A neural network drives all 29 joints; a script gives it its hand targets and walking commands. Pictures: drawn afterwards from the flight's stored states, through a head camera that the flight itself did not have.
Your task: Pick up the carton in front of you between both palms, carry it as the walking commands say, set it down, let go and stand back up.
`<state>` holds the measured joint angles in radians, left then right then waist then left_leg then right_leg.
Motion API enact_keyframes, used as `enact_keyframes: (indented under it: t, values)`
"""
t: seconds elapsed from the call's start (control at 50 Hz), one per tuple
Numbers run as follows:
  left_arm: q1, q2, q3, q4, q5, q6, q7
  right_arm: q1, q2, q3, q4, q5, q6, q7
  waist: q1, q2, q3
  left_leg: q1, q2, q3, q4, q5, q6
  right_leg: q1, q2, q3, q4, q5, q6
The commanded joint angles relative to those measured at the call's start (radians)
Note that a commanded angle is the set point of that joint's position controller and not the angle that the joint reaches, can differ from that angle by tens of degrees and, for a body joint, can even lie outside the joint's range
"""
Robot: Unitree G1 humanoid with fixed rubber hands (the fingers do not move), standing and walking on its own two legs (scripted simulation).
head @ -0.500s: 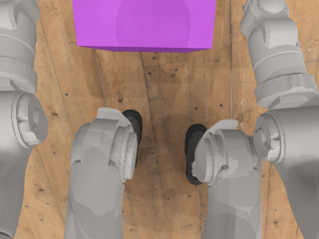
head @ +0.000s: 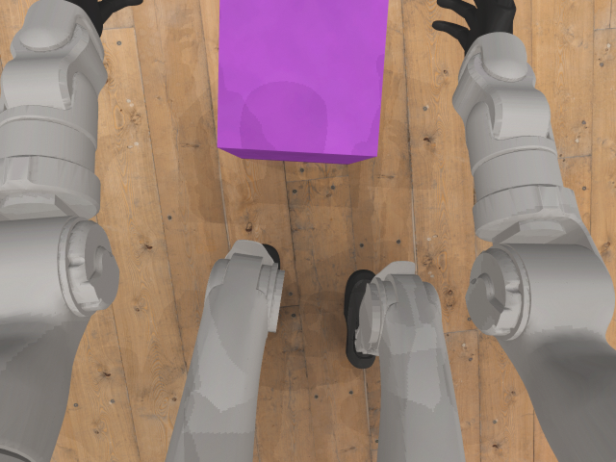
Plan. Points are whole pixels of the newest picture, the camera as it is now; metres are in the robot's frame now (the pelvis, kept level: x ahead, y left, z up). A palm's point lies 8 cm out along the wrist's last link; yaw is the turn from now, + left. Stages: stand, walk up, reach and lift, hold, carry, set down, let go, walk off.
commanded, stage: set down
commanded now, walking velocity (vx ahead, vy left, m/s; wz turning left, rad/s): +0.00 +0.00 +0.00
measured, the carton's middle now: (299, 94) +0.53 +0.08 -0.36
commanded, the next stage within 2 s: let go in 0.46 s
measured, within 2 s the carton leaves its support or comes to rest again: neither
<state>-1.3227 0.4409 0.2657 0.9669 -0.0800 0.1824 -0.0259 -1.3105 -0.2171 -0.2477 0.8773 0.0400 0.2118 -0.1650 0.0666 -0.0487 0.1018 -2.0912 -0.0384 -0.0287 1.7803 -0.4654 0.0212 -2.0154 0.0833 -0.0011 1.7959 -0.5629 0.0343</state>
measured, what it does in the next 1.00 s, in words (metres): rises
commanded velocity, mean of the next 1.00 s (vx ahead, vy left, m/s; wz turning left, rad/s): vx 0.00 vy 0.00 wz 0.00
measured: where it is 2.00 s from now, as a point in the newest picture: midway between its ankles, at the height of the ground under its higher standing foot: (308, 323)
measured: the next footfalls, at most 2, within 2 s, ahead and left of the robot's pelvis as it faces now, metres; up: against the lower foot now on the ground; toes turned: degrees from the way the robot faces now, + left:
none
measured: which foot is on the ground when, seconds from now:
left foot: down 0.00-1.00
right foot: down 0.00-1.00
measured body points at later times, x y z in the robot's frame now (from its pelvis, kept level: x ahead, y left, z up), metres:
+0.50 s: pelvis +0.03 +0.00 +0.14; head +0.35 +0.05 +0.45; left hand +0.53 +0.30 +0.02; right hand +0.57 -0.10 +0.02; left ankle +0.11 +0.11 -0.45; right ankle +0.09 -0.12 -0.45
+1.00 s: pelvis +0.09 +0.01 +0.25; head +0.30 +0.03 +0.64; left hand +0.40 +0.28 +0.13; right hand +0.44 -0.17 +0.13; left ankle +0.11 +0.11 -0.45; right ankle +0.09 -0.12 -0.45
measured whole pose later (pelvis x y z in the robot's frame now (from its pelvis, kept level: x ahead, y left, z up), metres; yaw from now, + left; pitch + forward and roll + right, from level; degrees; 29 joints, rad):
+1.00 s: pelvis +0.09 +0.01 +0.25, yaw +3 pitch +31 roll -1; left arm -0.39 0.25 0.21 0.64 0.04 0.04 -0.10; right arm -0.37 -0.12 -0.17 0.59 -0.08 0.06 -0.04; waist 0.03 -0.02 -0.04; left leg -1.01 -0.05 -0.04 0.71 -0.23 0.02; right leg -0.95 0.04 0.06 0.72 -0.30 0.01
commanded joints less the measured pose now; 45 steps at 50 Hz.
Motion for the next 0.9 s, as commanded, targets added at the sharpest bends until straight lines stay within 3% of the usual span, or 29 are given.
enact_keyframes:
  t: [0.0,0.02,0.04,0.06,0.08,0.1,0.14,0.18,0.2,0.22,0.28,0.3,0.32,0.36,0.4,0.42,0.44,0.48,0.56,0.58,0.6,0.62,0.64,0.68,0.7,0.76,0.8,0.86,0.88]
  values:
    - [-0.248,0.156,0.010,-0.168,-0.004,0.003,-0.011,-0.239,-0.098,-0.012,-0.167,-0.011,0.003,0.003,0.031,0.075,-1.245,0.927,-0.006,0.034,-0.209,0.434,-0.041,0.393,0.047,-0.088,-0.197,0.198,-0.007]
    - [-0.211,0.150,0.028,-0.152,0.017,0.008,-0.020,-0.233,-0.083,0.018,-0.212,0.024,0.010,0.005,0.083,0.087,-1.255,0.930,-0.011,0.061,-0.229,0.431,-0.038,0.435,0.055,-0.089,-0.224,0.202,0.000]
    - [-0.205,0.131,0.022,-0.149,-0.003,0.007,-0.028,-0.221,-0.083,0.017,-0.182,-0.005,0.011,0.003,0.039,0.051,-1.223,0.888,-0.011,0.059,-0.244,0.415,-0.043,0.465,0.053,-0.088,-0.239,0.212,-0.006]
    - [-0.202,0.149,0.044,-0.188,0.005,0.013,-0.027,-0.214,-0.088,-0.012,-0.194,-0.007,0.019,0.009,0.060,0.054,-1.266,0.929,-0.013,0.054,-0.268,0.449,-0.045,0.479,0.050,-0.099,-0.239,0.225,0.001]
    - [-0.173,0.117,0.027,-0.204,-0.011,0.013,-0.030,-0.157,-0.070,0.001,-0.205,-0.017,0.016,0.008,0.027,0.037,-1.261,0.956,-0.012,0.042,-0.290,0.477,-0.045,0.506,0.054,-0.091,-0.281,0.259,-0.001]
    - [-0.179,0.149,0.041,-0.190,0.031,0.015,-0.034,-0.193,-0.074,-0.001,-0.227,-0.002,0.016,0.011,0.081,0.057,-1.258,1.011,-0.013,0.040,-0.300,0.496,-0.038,0.452,0.053,-0.091,-0.299,0.227,0.004]
    - [-0.184,0.142,0.044,-0.227,0.029,0.015,-0.037,-0.177,-0.094,-0.029,-0.227,-0.020,0.020,0.009,0.046,0.112,-1.228,1.045,-0.012,0.040,-0.340,0.479,-0.046,0.459,0.050,-0.085,-0.340,0.214,-0.003]
    - [-0.165,0.112,0.041,-0.223,0.028,0.018,-0.043,-0.157,-0.078,-0.007,-0.236,-0.022,0.021,0.012,0.036,0.076,-1.239,1.085,-0.006,0.040,-0.367,0.533,-0.046,0.479,0.049,-0.077,-0.399,0.255,0.004]
    - [-0.158,0.100,0.035,-0.216,0.032,0.016,-0.048,-0.125,-0.076,-0.022,-0.229,-0.023,0.014,0.015,0.041,0.094,-1.246,1.102,-0.015,0.049,-0.389,0.537,-0.050,0.514,0.051,-0.092,-0.402,0.275,0.004]
    - [-0.146,0.137,0.072,-0.211,0.034,0.008,-0.041,-0.135,-0.055,-0.023,-0.248,-0.035,0.007,0.016,0.039,0.042,-1.250,1.088,-0.015,0.037,-0.409,0.539,-0.038,0.568,0.051,-0.085,-0.407,0.290,0.009]
    - [-0.114,0.120,0.074,-0.200,0.059,-0.004,-0.052,-0.084,-0.054,-0.030,-0.216,-0.046,0.003,0.023,0.032,0.085,-1.200,1.099,-0.013,0.041,-0.475,0.528,-0.043,0.606,0.038,-0.051,-0.485,0.299,0.005]
    - [-0.096,0.111,0.075,-0.199,0.065,-0.009,-0.056,-0.086,-0.022,-0.004,-0.225,-0.019,0.001,0.023,0.072,0.077,-1.182,1.126,-0.009,0.034,-0.498,0.558,-0.030,0.613,0.033,-0.044,-0.521,0.305,0.012]
    - [-0.094,0.110,0.090,-0.210,0.067,-0.014,-0.056,-0.065,-0.032,-0.028,-0.225,-0.051,-0.008,0.026,0.038,0.066,-1.190,1.141,-0.014,0.032,-0.513,0.564,-0.036,0.650,0.034,-0.048,-0.540,0.325,0.009]
    - [-0.067,0.101,0.075,-0.145,0.080,-0.017,-0.065,-0.053,-0.021,-0.033,-0.163,-0.063,-0.005,0.029,0.029,0.079,-1.127,1.097,-0.012,0.041,-0.570,0.504,-0.040,0.697,0.030,-0.039,-0.580,0.315,0.012]
    - [-0.063,0.097,0.091,-0.155,0.076,-0.027,-0.071,-0.039,0.000,-0.029,-0.203,-0.071,-0.012,0.034,0.020,0.024,-1.106,1.124,-0.011,0.029,-0.614,0.523,-0.028,0.739,0.023,-0.051,-0.624,0.338,0.019]
    - [-0.051,0.088,0.088,-0.183,0.079,-0.039,-0.075,-0.035,-0.007,-0.035,-0.211,-0.070,-0.023,0.033,0.048,0.063,-1.095,1.128,-0.014,0.029,-0.630,0.557,-0.030,0.741,0.011,-0.027,-0.646,0.361,0.010]
    - [-0.064,0.083,0.085,-0.131,0.087,-0.039,-0.079,-0.028,-0.026,-0.048,-0.188,-0.079,-0.025,0.038,0.010,0.082,-1.108,1.158,0.001,0.021,-0.634,0.546,-0.033,0.734,0.016,-0.035,-0.651,0.368,0.012]
    - [-0.035,0.070,0.095,-0.142,0.109,-0.046,-0.078,-0.015,-0.001,-0.043,-0.176,-0.094,-0.031,0.044,0.034,0.056,-1.111,1.183,-0.005,0.023,-0.691,0.566,-0.034,0.794,0.017,-0.038,-0.688,0.385,0.017]
    - [0.086,0.071,0.089,-0.184,0.128,-0.043,-0.097,0.133,0.003,-0.045,-0.224,-0.144,-0.015,0.034,0.005,0.049,-1.143,1.285,-0.009,0.026,-0.772,0.580,-0.030,0.960,0.007,-0.027,-0.792,0.422,0.016]
    - [0.130,0.074,0.085,-0.200,0.158,-0.043,-0.095,0.147,0.012,-0.043,-0.277,-0.134,-0.019,0.034,0.041,0.081,-1.160,1.373,-0.005,0.016,-0.775,0.650,-0.020,0.943,0.008,-0.022,-0.815,0.459,0.020]
    - [0.146,0.078,0.080,-0.231,0.163,-0.045,-0.094,0.228,0.027,-0.029,-0.262,-0.160,-0.019,0.038,0.018,0.062,-1.163,1.426,-0.005,0.012,-0.791,0.708,-0.021,0.936,0.009,-0.031,-0.841,0.475,0.016]
    - [0.202,0.076,0.081,-0.252,0.172,-0.048,-0.097,0.249,0.020,-0.027,-0.283,-0.157,-0.016,0.040,0.028,0.091,-1.181,1.468,-0.003,0.012,-0.795,0.735,-0.022,0.955,0.011,-0.022,-0.843,0.488,0.016]
    - [0.242,0.071,0.077,-0.286,0.183,-0.049,-0.098,0.304,0.033,0.003,-0.308,-0.155,-0.024,0.046,0.034,0.059,-1.160,1.498,0.001,0.001,-0.818,0.747,-0.013,0.998,0.010,-0.018,-0.862,0.516,0.016]
    - [0.330,0.022,0.058,-0.313,0.169,-0.059,-0.099,0.392,0.016,-0.014,-0.340,-0.171,-0.042,0.054,-0.005,0.058,-1.132,1.529,0.008,-0.001,-0.849,0.758,-0.024,1.011,0.007,-0.020,-0.902,0.542,0.013]
    - [0.401,-0.015,0.020,-0.331,0.167,-0.063,-0.096,0.420,0.030,0.011,-0.369,-0.140,-0.054,0.061,0.016,0.098,-1.066,1.602,0.016,-0.017,-0.882,0.807,-0.021,0.968,0.010,-0.025,-0.925,0.542,0.012]
    - [0.478,0.007,0.013,-0.398,0.160,-0.088,-0.096,0.549,0.012,0.031,-0.405,-0.122,-0.088,0.079,0.003,0.159,-1.042,1.780,0.029,-0.048,-0.889,0.902,-0.026,0.900,-0.002,-0.005,-0.991,0.497,0.002]
    - [0.573,-0.054,0.015,-0.403,0.131,-0.104,-0.091,0.639,0.033,0.064,-0.380,-0.126,-0.105,0.091,-0.005,0.093,-1.013,1.791,0.029,-0.050,-0.923,0.882,-0.031,0.977,-0.001,-0.004,-1.017,0.513,0.000]
    - [0.711,-0.079,-0.017,-0.397,0.131,-0.123,-0.087,0.764,0.005,0.029,-0.376,-0.129,-0.131,0.109,-0.025,0.136,-0.954,1.879,0.046,-0.072,-0.969,0.905,-0.030,0.978,-0.005,-0.003,-1.062,0.483,0.000]
    - [0.773,-0.062,-0.006,-0.408,0.138,-0.129,-0.085,0.832,0.021,0.038,-0.357,-0.139,-0.139,0.110,-0.030,0.104,-0.888,1.838,0.046,-0.071,-0.991,0.866,-0.027,1.007,-0.009,0.004,-1.086,0.482,0.000]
